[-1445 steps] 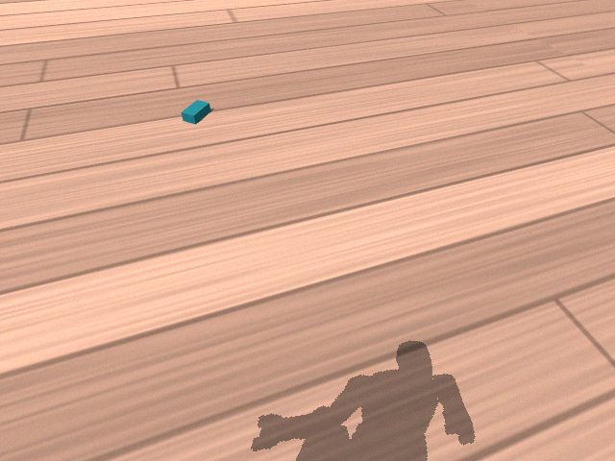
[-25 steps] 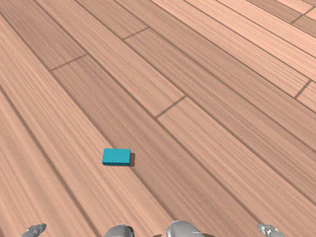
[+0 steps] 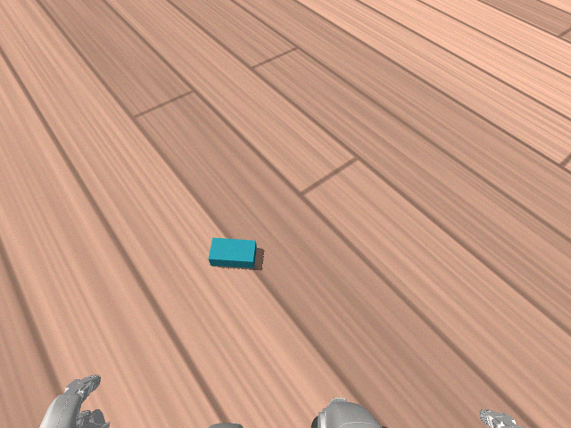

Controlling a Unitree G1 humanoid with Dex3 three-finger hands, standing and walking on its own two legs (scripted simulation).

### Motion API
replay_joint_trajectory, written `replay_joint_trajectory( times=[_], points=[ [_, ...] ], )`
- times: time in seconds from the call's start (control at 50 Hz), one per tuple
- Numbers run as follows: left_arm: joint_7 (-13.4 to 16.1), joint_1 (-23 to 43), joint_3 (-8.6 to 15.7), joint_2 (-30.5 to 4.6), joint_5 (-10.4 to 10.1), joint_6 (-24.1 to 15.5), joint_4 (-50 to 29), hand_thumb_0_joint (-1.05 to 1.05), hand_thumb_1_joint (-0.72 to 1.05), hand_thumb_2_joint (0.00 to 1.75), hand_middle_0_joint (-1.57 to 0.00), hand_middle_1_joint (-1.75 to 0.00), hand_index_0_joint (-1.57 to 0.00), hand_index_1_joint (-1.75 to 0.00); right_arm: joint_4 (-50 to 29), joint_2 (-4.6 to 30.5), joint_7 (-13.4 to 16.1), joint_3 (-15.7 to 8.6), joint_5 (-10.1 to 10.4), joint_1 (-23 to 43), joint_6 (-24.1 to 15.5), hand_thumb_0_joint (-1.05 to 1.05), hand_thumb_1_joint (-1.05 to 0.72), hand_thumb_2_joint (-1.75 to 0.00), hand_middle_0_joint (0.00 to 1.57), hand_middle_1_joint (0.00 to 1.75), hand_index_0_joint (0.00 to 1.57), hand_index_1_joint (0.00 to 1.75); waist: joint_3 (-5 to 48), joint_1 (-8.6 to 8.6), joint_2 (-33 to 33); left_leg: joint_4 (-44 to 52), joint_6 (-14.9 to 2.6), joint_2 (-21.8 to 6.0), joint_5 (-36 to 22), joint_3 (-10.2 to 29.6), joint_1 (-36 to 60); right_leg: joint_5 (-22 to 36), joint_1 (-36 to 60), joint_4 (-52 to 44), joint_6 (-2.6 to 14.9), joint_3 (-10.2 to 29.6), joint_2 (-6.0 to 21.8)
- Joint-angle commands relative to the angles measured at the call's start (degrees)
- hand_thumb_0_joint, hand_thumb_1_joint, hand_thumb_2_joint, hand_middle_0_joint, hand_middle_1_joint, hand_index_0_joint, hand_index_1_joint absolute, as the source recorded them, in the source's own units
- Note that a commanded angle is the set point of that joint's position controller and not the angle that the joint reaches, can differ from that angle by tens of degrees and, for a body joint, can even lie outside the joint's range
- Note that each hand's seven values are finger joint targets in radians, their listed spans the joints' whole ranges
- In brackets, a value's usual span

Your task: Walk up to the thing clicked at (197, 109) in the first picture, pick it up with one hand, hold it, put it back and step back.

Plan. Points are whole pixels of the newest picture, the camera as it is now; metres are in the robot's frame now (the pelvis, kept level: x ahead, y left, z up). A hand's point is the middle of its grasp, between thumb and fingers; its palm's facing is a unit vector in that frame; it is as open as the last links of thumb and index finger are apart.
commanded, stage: walk up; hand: left
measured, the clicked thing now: (233, 253) +0.72 +0.20 -0.72
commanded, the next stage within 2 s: stand in 1.56 s
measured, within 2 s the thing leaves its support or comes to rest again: neither
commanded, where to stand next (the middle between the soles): +0.31 +0.01 m, yaw -7 degrees
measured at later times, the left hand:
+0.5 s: hand out of the picture -0.04 +0.25 -0.12, palm faces +0.02 -0.91 -0.41, open 7.4 cm
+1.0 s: hand out of the picture +0.03 +0.24 -0.12, palm faces +0.02 -0.93 -0.38, open 7.4 cm
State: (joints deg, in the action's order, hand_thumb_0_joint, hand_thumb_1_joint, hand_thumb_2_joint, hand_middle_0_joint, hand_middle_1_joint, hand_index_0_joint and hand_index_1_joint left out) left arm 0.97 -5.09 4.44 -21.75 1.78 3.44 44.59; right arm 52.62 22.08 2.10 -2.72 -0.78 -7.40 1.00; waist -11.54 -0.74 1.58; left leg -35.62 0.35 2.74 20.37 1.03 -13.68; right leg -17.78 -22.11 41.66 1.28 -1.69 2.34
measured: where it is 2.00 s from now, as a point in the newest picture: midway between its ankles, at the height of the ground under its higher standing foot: outside the picture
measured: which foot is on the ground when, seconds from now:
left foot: down 0.00-0.30, up 0.32-0.54, down 0.56-1.00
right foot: down 0.00-0.02, up 0.04-0.26, down 0.28-1.00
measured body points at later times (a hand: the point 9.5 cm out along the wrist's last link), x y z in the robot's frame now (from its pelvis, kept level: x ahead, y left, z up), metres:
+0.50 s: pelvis -0.09 -0.02 +0.01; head -0.08 -0.04 +0.46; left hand -0.04 +0.29 -0.09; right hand -0.01 -0.34 -0.12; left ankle -0.08 +0.13 -0.70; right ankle -0.11 -0.15 -0.72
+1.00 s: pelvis -0.05 -0.01 +0.02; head -0.04 -0.03 +0.47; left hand +0.03 +0.29 -0.10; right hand +0.02 -0.32 -0.12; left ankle -0.06 +0.12 -0.70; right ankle -0.06 -0.13 -0.72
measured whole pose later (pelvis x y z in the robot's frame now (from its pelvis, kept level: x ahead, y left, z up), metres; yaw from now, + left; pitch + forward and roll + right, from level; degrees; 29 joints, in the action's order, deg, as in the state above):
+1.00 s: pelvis -0.05 -0.01 +0.02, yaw +1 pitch -2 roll +0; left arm -0.4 -8.8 2.6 -19.4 1.9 -2.4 56.9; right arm 57.4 21.8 -0.5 -2.7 -0.4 -10.9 0.0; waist -3.7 -0.7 -1.8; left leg -41.4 -0.3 -0.4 26.6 2.5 -16.7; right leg -17.0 -11.7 30.5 0.5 -2.6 1.3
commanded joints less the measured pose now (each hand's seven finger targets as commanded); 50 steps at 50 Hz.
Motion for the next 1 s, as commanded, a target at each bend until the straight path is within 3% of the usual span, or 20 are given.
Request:
replay_joint_trajectory(
  times=[0.0,0.02,0.04,0.08,0.2,0.24,0.28,0.3,0.32,0.38,0.46,0.54,0.58,0.6,0.62,0.78,0.82,0.84,0.86,0.98],
  points=[
    [0.4,-2.9,2.0,-9.4,-1.3,-0.5,-3.6,0.0,0.9,0.9,-0.2,-0.3,-0.2,-0.3,-4.8,18.8,-0.3,-4.9,-1.4,-1.1,-1.0,0.0,-0.9,-0.9,0.2,0.3,0.2,0.3,16.3,-0.61,-11.9,15.4,-11.29,-20.9,-22.2,22.3,7.7,-7.8,-3.9,7.6,-0.14,2.5,-4.6],
    [1.0,1.9,3.0,-11.4,-0.7,-0.5,-3.6,0.0,0.9,0.9,-0.2,-0.3,-0.2,-0.3,-5.6,21.0,-0.4,-5.2,-1.5,-0.2,-1.2,0.0,-0.9,-0.9,0.2,0.3,0.2,0.3,14.7,3.14,-16.1,17.5,-18.17,-27.3,-22.4,28.9,-3.0,-19.3,0.9,18.7,-1.05,6.8,-3.6],
    [0.8,2.1,3.3,-12.4,-0.5,-0.4,-2.7,0.0,0.9,0.9,-0.2,-0.3,-0.2,-0.3,-5.3,19.1,-0.1,-5.0,-1.7,1.3,-1.4,0.0,-0.9,-0.9,0.2,0.3,0.2,0.3,12.3,2.07,-12.8,17.0,-17.88,-26.1,-21.2,26.1,-6.3,-18.1,2.7,22.0,-0.84,9.9,-2.5],
    [0.0,-3.2,3.2,-10.9,-1.4,-0.8,-0.7,0.0,0.9,0.9,-0.2,-0.3,-0.2,-0.3,-6.8,13.9,-0.1,-3.3,-1.9,4.1,-1.6,0.0,-0.9,-0.9,0.2,0.3,0.2,0.3,12.8,-1.04,-10.7,12.7,-13.47,-17.9,-27.9,13.0,-0.6,-13.4,-0.3,23.5,0.03,10.2,-5.4],
    [-0.8,-4.6,2.2,-9.5,-0.9,-3.9,2.6,0.0,0.9,0.9,-0.2,-0.3,-0.2,-0.3,-5.6,12.8,-1.4,-3.3,-1.8,2.3,-0.8,0.0,-0.9,-0.9,0.2,0.3,0.2,0.3,12.3,1.38,-12.7,10.5,-9.93,-11.9,-0.2,8.6,2.8,-8.9,6.1,-8.2,-1.98,1.9,-3.3],
    [0.1,-10.4,2.6,-9.3,-0.7,-5.5,6.6,0.0,0.9,0.9,-0.2,-0.3,-0.2,-0.3,-5.2,12.0,-1.8,-2.9,-1.2,3.0,0.3,0.0,-0.9,-0.9,0.2,0.3,0.2,0.3,13.4,-1.47,-9.9,1.8,-7.64,-10.4,-3.0,5.3,-0.3,1.2,15.8,-25.8,-1.27,0.9,-4.4],
    [0.8,-9.6,3.9,-16.0,1.1,-6.9,6.8,0.0,0.9,0.9,-0.2,-0.3,-0.2,-0.3,-6.3,6.2,-2.1,-1.0,-0.2,1.1,0.3,0.0,-0.9,-0.9,0.2,0.3,0.2,0.3,11.3,-0.8,6.8,-9.7,-1.38,-1.9,7.7,4.0,-18.9,-2.9,21.9,-27.4,2.95,28.2,10.4],
    [0.8,-4.3,4.7,-19.9,0.9,-6.5,5.0,0.0,0.9,0.9,-0.2,-0.3,-0.2,-0.3,-6.1,9.4,-1.6,-2.1,-0.6,2.3,0.5,0.0,-0.9,-0.9,0.2,0.3,0.2,0.3,8.6,-1.4,4.7,-13.2,-0.62,-3.8,11.9,7.8,-14.2,-14.7,6.4,-28.4,10.33,33.2,19.2],
    [0.7,0.6,4.4,-20.0,1.0,-6.4,3.7,0.0,0.9,0.9,-0.2,-0.3,-0.2,-0.3,-4.2,12.1,-1.7,-3.4,-0.7,1.2,0.5,0.0,-0.9,-0.9,0.2,0.3,0.2,0.3,4.4,-0.06,6.0,-17.2,-0.44,-5.3,10.3,8.8,-6.0,-22.2,-5.6,-30.2,12.24,35.3,20.6],
    [0.4,0.8,3.2,-13.6,0.3,-7.1,4.8,0.0,0.9,0.9,-0.2,-0.3,-0.2,-0.3,-2.2,10.6,-2.9,-3.1,0.0,0.7,-0.3,0.0,-0.9,-0.9,0.2,0.3,0.2,0.3,3.2,0.7,3.9,-12.9,-0.16,-3.1,3.4,7.3,-9.7,-13.3,3.5,-27.2,7.1,19.0,10.6],
    [-0.2,-5.1,3.6,-14.8,0.5,-7.3,6.5,0.0,0.9,0.9,-0.2,-0.3,-0.2,-0.3,-2.8,9.6,-3.5,-2.6,-0.9,1.7,-1.4,0.0,-0.9,-0.9,0.2,0.3,0.2,0.3,5.8,-2.21,7.7,-2.3,0.43,-3.3,5.7,3.2,-10.4,-7.6,12.1,-24.9,7.01,17.4,10.6],
    [-0.7,-4.3,2.0,-12.7,-0.4,-5.8,6.0,0.0,0.9,0.9,-0.2,-0.3,-0.2,-0.3,-0.2,9.3,-3.0,-3.4,-1.1,-3.4,-3.1,0.0,-0.9,-0.9,0.2,0.3,0.2,0.3,11.1,0.67,5.8,16.0,-0.53,-1.7,-5.6,-0.1,5.8,8.1,10.1,-13.3,4.07,9.0,7.0],
    [-0.8,-4.2,0.3,-7.4,-1.5,-5.6,5.2,0.0,0.9,0.9,-0.2,-0.3,-0.2,-0.3,0.2,14.6,-2.3,-4.8,-1.8,-5.8,-3.8,0.0,-0.9,-0.9,0.2,0.3,0.2,0.3,15.1,1.62,-8.6,19.6,-6.61,-16.1,-5.8,22.1,15.3,0.4,-2.9,1.7,-0.48,0.2,-2.2],
    [-0.4,-1.6,1.3,-10.4,-1.5,-5.3,5.7,0.0,0.9,0.9,-0.2,-0.3,-0.2,-0.3,0.1,17.9,-2.4,-5.4,-1.6,-6.2,-3.6,0.0,-0.9,-0.9,0.2,0.3,0.2,0.3,12.9,2.6,-9.5,21.4,-12.19,-21.0,6.5,28.4,9.1,-15.6,-3.9,5.5,-0.22,1.4,-2.1],
    [-0.4,-1.4,1.7,-12.8,-1.1,-5.3,5.8,0.0,0.9,0.9,-0.2,-0.3,-0.2,-0.3,0.3,18.8,-2.5,-5.9,-1.4,-5.7,-3.3,0.0,-0.9,-0.9,0.2,0.3,0.2,0.3,10.2,2.89,-9.6,22.1,-14.62,-21.8,12.0,28.4,4.5,-16.8,-2.4,7.0,0.21,3.6,0.1],
    [-0.2,-8.6,1.7,-10.4,-0.5,-7.2,10.5,0.0,0.9,0.9,-0.2,-0.3,-0.2,-0.3,-2.1,9.6,-2.6,-2.4,0.4,0.5,-2.2,0.0,-0.9,-0.9,0.2,0.3,0.2,0.3,12.9,-2.49,-7.6,4.5,-4.64,-9.4,-15.3,6.1,-4.5,8.0,20.2,-20.0,0.17,0.8,-1.7],
    [0.5,-8.9,3.1,-16.9,0.2,-7.5,10.2,0.0,0.9,0.9,-0.2,-0.3,-0.2,-0.3,-3.1,5.6,-2.1,-1.1,0.9,0.7,-1.9,0.0,-0.9,-0.9,0.2,0.3,0.2,0.3,12.1,-2.71,5.9,-7.3,-0.65,-0.3,4.2,2.3,-16.3,0.4,22.6,-27.8,6.2,25.0,14.6],
    [0.2,-4.0,3.2,-19.3,0.3,-7.4,8.6,0.0,0.9,0.9,-0.2,-0.3,-0.2,-0.3,-1.5,8.8,-1.6,-2.1,0.3,-1.3,-1.3,0.0,-0.9,-0.9,0.2,0.3,0.2,0.3,9.5,-1.81,4.3,-13.5,-0.53,-2.6,12.9,4.6,-10.8,-8.6,11.4,-28.7,11.45,29.2,20.9],
    [0.0,-0.3,3.1,-18.2,0.3,-7.2,7.3,0.0,0.9,0.9,-0.2,-0.3,-0.2,-0.3,0.0,10.4,-1.6,-2.7,0.1,-3.9,-1.4,0.0,-0.9,-0.9,0.2,0.3,0.2,0.3,7.4,-0.05,4.3,-14.2,-0.49,-4.4,12.6,4.5,-8.4,-8.2,8.0,-27.7,13.11,28.4,20.8],
    [-0.1,0.1,1.4,-13.4,-0.8,-7.2,8.4,0.0,0.9,0.9,-0.2,-0.3,-0.2,-0.3,2.3,7.7,-2.1,-1.6,-0.1,-4.4,-2.9,0.0,-0.9,-0.9,0.2,0.3,0.2,0.3,11.5,0.95,7.3,6.0,-0.59,-3.8,-1.6,-1.0,-1.6,27.7,14.4,-16.2,6.17,8.7,10.4]
  ],
)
